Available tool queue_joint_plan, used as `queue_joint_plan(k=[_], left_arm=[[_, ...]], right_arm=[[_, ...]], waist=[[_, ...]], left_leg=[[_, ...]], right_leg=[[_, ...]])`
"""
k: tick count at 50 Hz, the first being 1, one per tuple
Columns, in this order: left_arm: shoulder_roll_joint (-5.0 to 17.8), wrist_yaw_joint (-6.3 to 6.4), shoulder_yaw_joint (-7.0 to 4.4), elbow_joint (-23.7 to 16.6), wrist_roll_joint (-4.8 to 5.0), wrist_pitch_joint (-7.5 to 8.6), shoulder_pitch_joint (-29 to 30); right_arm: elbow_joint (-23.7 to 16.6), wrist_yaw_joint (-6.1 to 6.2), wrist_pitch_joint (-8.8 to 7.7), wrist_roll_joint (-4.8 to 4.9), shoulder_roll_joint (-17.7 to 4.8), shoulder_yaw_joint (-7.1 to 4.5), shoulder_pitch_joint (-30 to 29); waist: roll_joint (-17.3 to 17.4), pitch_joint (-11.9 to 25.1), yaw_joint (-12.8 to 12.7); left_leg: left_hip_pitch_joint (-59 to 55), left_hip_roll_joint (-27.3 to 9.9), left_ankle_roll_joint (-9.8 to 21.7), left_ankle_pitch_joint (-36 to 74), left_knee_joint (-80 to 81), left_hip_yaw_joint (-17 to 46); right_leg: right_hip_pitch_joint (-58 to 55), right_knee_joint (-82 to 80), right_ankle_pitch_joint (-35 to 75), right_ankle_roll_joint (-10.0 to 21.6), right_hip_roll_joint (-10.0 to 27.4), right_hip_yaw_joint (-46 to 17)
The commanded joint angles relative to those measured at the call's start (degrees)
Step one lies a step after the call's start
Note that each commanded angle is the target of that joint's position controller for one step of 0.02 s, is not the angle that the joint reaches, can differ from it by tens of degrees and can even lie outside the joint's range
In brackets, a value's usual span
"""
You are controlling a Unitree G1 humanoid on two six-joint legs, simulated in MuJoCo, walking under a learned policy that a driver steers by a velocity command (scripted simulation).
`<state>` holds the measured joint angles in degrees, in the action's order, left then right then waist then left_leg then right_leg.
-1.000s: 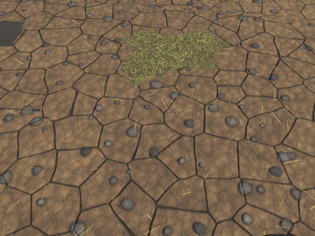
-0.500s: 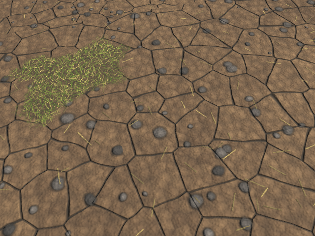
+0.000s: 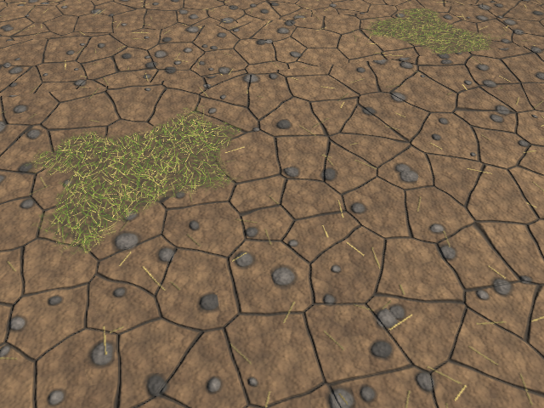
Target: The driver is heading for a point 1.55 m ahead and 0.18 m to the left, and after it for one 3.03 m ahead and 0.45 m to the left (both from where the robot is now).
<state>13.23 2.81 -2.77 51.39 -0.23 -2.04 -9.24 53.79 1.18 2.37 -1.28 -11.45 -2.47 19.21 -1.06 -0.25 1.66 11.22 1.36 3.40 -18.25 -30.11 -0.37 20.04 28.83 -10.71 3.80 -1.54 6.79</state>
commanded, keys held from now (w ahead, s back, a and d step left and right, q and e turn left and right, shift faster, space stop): q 0.40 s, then no key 0.60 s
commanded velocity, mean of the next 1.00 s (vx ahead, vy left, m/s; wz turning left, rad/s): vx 0.00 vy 0.00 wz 0.31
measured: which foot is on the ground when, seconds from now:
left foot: down 0.00-0.38, up 0.40-0.76, down 0.78-1.00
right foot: up 0.00-0.36, down 0.38-1.00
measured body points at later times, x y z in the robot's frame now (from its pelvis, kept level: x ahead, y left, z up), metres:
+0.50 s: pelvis -0.01 -0.03 +0.01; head +0.03 -0.05 +0.46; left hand +0.03 +0.26 -0.09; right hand +0.15 -0.29 -0.13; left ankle -0.07 +0.09 -0.67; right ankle +0.01 -0.12 -0.73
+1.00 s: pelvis -0.03 -0.01 +0.01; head -0.03 +0.00 +0.46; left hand -0.08 +0.24 -0.14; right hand +0.14 -0.22 -0.12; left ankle -0.08 +0.07 -0.73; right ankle +0.01 -0.12 -0.73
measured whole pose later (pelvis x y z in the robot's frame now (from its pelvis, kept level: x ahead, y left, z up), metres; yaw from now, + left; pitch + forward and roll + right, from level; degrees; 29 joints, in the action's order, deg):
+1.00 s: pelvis -0.03 -0.01 +0.01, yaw +18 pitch -2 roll +0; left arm 13.7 0.9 -0.7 56.3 -0.8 -0.6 -14.6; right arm 56.3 1.6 0.5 -0.3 -12.8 0.0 9.8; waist -1.2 -2.0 -1.8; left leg 5.5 2.9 2.2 -12.8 -20.5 2.3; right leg 7.8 20.4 -10.6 0.2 0.2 1.8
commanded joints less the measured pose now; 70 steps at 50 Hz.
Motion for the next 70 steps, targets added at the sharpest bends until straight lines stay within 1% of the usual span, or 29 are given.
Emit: queue_joint_plan(k=[1,2,3,5,7,10,13,16,18,19,20,21,22,23,24,25,28,34,36,38,39,40,41,42,44,46,49,54,70], left_arm=[[4.5,0.28,-1.34,-5.3,-0.38,0.38,4.4],[4.0,-0.3,-1.45,-4.9,-0.35,0.22,3.2],[4.2,-0.65,-1.6,-4.2,-0.17,0.29,1.7],[5.4,-0.96,-1.94,-3.6,-1.0,0.48,0.3],[4.9,-0.89,-1.72,-4.3,-0.65,0.65,1.2],[4.5,-0.51,-1.1,-6.2,0.03,0.82,4.2],[5.2,-0.35,-0.8,-7.5,0.53,1.03,4.3],[6.0,-0.2,-0.77,-7.9,0.88,1.49,1.2],[6.0,0.15,-0.76,-6.9,0.43,2.09,-4.2],[9.0,0.65,-1.53,-6.6,-0.33,2.55,-5.9],[14.8,1.0,-2.4,-8.0,-0.99,2.38,-4.3],[15.2,0.46,-2.47,-8.5,-1.1,1.81,-3.2],[11.7,0.0,-1.54,-9.0,-1.1,1.77,-2.6],[8.7,-0.29,-0.75,-9.3,-0.81,1.89,0.2],[7.6,-0.4,-0.38,-9.9,-0.96,1.94,2.3],[7.8,-0.22,-0.35,-9.8,-0.99,2.18,2.0],[8.1,-0.49,-0.43,-8.0,-0.93,2.74,-2.1],[9.8,-1.41,-0.58,-5.5,-1.25,2.46,-4.1],[10.4,-1.67,-0.7,-4.6,-1.13,1.98,-4.1],[9.8,-1.65,-0.5,-3.5,-0.77,1.76,-4.6],[7.9,-1.91,0.06,-4.1,-0.52,2.15,-5.4],[4.3,-1.82,1.03,-4.2,0.31,2.11,-7.0],[5.1,-1.29,1.1,-2.4,-0.41,1.49,-6.5],[6.2,-1.25,0.79,-1.7,-0.6,1.34,-5.5],[7.7,-1.7,0.3,-0.4,-0.65,1.53,-4.6],[6.4,-1.94,0.76,1.5,-0.6,1.83,-6.3],[5.6,-1.71,1.1,4.0,-0.63,1.93,-6.8],[4.9,-1.49,1.43,7.0,-0.61,1.89,-7.0],[2.9,-0.86,2.3,12.8,-0.39,1.79,-8.9]], right_arm=[[-3.2,0.33,-1.49,-0.64,-12.8,-2.86,2.7],[-3.3,0.73,-1.68,-0.3,-11.3,-2.76,1.1],[-4.1,0.92,-1.5,-0.06,-11.3,-2.97,-1.5],[-5.3,0.82,-1.4,0.37,-10.4,-3.08,-3.1],[-5.0,0.55,-1.31,0.61,-9.5,-3.12,-0.8],[-4.3,0.71,-1.01,0.48,-10.8,-3.82,2.6],[-5.1,0.41,-0.47,0.2,-12.7,-4.54,1.7],[-6.7,-0.24,-0.01,0.4,-13.9,-4.98,-2.9],[-8.0,-0.58,0.27,1.19,-13.8,-4.95,-7.7],[-8.8,-0.59,0.09,1.37,-11.7,-4.4,-7.5],[-9.8,-0.59,-0.13,1.58,-6.1,-3.11,-3.7],[-8.9,0.0,0.18,0.32,-11.0,-4.2,-3.1],[-8.2,-0.07,0.39,-0.15,-12.5,-4.65,-3.2],[-7.2,-0.41,0.63,-0.21,-12.0,-4.69,-3.4],[-6.6,-0.84,0.91,-0.02,-11.4,-4.58,-2.8],[-6.4,-1.37,1.15,-0.09,-10.9,-4.34,-2.6],[-6.5,-1.8,1.4,0.43,-10.0,-3.52,-4.9],[-6.2,-1.05,1.83,1.14,-8.2,-1.43,-8.7],[-5.2,-0.61,1.45,1.32,-8.0,-1.09,-7.4],[-3.9,-0.01,0.31,0.7,-8.5,-0.71,-5.6],[-4.0,0.49,-0.64,-0.4,-11.3,-0.88,-5.3],[-4.1,0.46,-1.09,0.06,-13.7,-0.93,-9.1],[-3.6,0.07,-1.45,0.58,-10.4,-0.03,-10.5],[-3.5,-0.13,-1.75,0.53,-8.9,0.53,-11.9],[-1.9,0.32,-2.0,0.52,-9.1,0.78,-10.5],[0.1,0.63,-2.28,1.05,-9.0,0.91,-8.4],[1.7,0.63,-2.41,1.04,-8.4,1.22,-7.9],[4.0,0.71,-2.69,1.0,-8.1,1.59,-7.3],[9.3,1.09,-3.06,0.93,-5.4,2.96,-2.3]], waist=[[12.8,-7.1,0.6],[8.2,-5.6,-1.6],[6.1,-4.7,-2.9],[6.8,-1.6,-3.0],[6.7,0.6,-1.7],[8.5,1.4,0.9],[9.6,2.5,1.6],[10.3,3.2,-0.1],[9.2,3.2,-3.8],[4.7,3.7,-3.5],[-10.8,4.4,-0.9],[-10.1,4.0,-1.6],[-5.7,2.0,-0.7],[-3.4,-0.7,0.4],[-4.5,-1.3,1.3],[-7.4,-0.9,1.0],[-7.2,0.8,-1.0],[-9.5,1.1,-3.2],[-9.0,1.1,-2.3],[-5.3,1.2,-0.7],[0.8,3.4,-1.8],[8.9,1.5,-4.9],[8.3,0.7,-3.8],[7.9,-1.0,-4.0],[8.4,-2.3,-2.9],[6.7,-1.9,-2.9],[3.3,-2.7,-2.6],[1.7,-3.2,-2.6],[1.2,-3.2,-2.5]], left_leg=[[5.6,-21.7,12.1,11.8,20.0,29.9],[5.2,-18.4,11.9,15.4,18.1,25.0],[4.0,-15.1,10.4,17.9,16.4,21.0],[-1.8,-12.0,9.6,27.8,13.1,17.7],[-6.5,-11.1,9.7,33.5,10.7,17.3],[-11.1,-11.5,10.2,35.8,8.5,20.0],[-9.7,-11.7,10.1,36.9,7.3,23.0],[-5.7,-10.4,8.1,36.5,6.7,26.0],[0.1,-7.0,4.1,28.8,4.3,25.5],[6.5,-3.6,0.9,17.4,0.2,22.8],[16.7,5.2,-2.6,-6.7,-11.8,12.0],[17.6,6.5,-3.0,-18.2,-22.0,7.0],[16.3,4.5,-2.8,-16.2,-28.6,8.4],[16.0,3.6,-2.9,-12.2,-31.5,8.8],[15.7,3.6,-3.4,-8.9,-32.6,8.2],[16.1,3.9,-4.1,-7.0,-33.1,7.6],[15.8,4.2,-5.8,-5.9,-29.2,6.8],[5.2,2.1,-4.7,-7.9,-8.3,1.9],[0.9,1.9,-3.6,-3.3,0.4,0.4],[-8.6,-0.5,-2.1,11.2,15.4,3.0],[-14.2,-8.1,-0.8,14.5,16.7,11.5],[-8.1,-15.1,3.3,25.3,14.9,17.5],[-2.5,-15.3,4.9,21.2,14.1,16.3],[-1.2,-12.1,3.3,15.5,14.6,14.7],[-0.7,-8.4,0.8,12.1,15.4,12.4],[-2.1,-7.3,0.3,12.7,15.3,11.1],[-2.2,-6.9,0.5,11.2,15.1,10.7],[-1.1,-6.4,0.6,9.9,15.4,10.3],[-0.8,-5.5,0.5,13.0,14.1,8.7]], right_leg=[[9.2,17.8,-16.0,-2.8,-1.3,-5.5],[8.7,23.7,-14.4,-3.0,-1.2,-7.9],[9.2,26.0,-12.3,-3.2,-1.1,-8.5],[11.0,29.3,-10.7,-3.9,-1.1,-8.5],[12.2,27.8,-11.1,-5.1,-0.9,-8.1],[12.9,21.2,-12.8,-5.9,-0.5,-8.3],[8.2,15.4,-14.4,-5.4,-1.1,-8.6],[0.3,7.2,-13.5,-4.6,-2.2,-8.9],[-10.1,-7.4,-4.2,-4.1,-2.2,-8.4],[-17.2,-13.6,-2.1,-2.8,4.1,-13.6],[-23.1,-16.7,4.7,2.0,20.5,-30.3],[-15.6,-14.3,14.0,8.6,25.5,-33.8],[-12.3,-13.9,16.5,10.4,23.7,-31.2],[-9.8,-13.6,15.9,9.1,19.7,-25.4],[-9.7,-13.3,15.8,7.0,15.7,-20.5],[-11.0,-12.7,19.3,6.5,13.9,-17.9],[-15.4,-10.8,26.3,7.6,13.2,-15.3],[-14.3,-9.5,21.5,8.4,13.7,-15.7],[-13.4,-7.8,23.2,7.8,13.7,-16.3],[-8.6,-5.5,20.2,3.5,12.6,-15.6],[-4.2,-2.0,12.7,0.5,10.2,-13.4],[-4.2,-4.4,-2.4,-1.6,3.9,-8.3],[-11.1,-6.3,-5.5,-2.1,4.7,-8.2],[-12.1,-7.9,-1.9,-2.3,4.4,-8.8],[-13.4,-8.7,3.7,-2.4,5.2,-9.5],[-13.7,-9.8,5.5,-2.4,6.1,-9.9],[-13.1,-10.8,4.9,-2.7,6.3,-10.1],[-13.5,-10.9,4.8,-2.8,6.6,-10.3],[-13.3,-9.9,5.3,-2.5,7.0,-10.4]])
